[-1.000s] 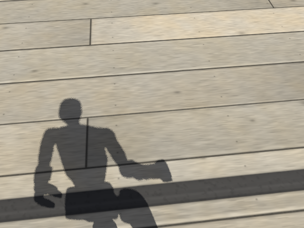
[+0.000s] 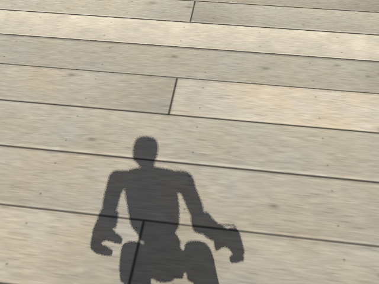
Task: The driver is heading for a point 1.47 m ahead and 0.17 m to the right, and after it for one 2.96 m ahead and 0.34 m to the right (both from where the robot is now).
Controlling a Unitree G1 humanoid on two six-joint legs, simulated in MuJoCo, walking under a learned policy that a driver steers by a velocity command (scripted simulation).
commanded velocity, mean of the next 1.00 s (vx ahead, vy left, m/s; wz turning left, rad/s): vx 0.26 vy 0.00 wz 0.01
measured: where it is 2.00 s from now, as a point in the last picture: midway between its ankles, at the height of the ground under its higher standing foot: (208, 200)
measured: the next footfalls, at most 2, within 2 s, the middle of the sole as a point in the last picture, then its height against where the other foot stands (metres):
left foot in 0.96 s outside the picture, level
right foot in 1.52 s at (228, 228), level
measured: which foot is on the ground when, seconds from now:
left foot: down 0.00-0.50, up 0.52-0.94, down 0.96-1.00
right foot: down 0.00-0.96, up 0.98-1.00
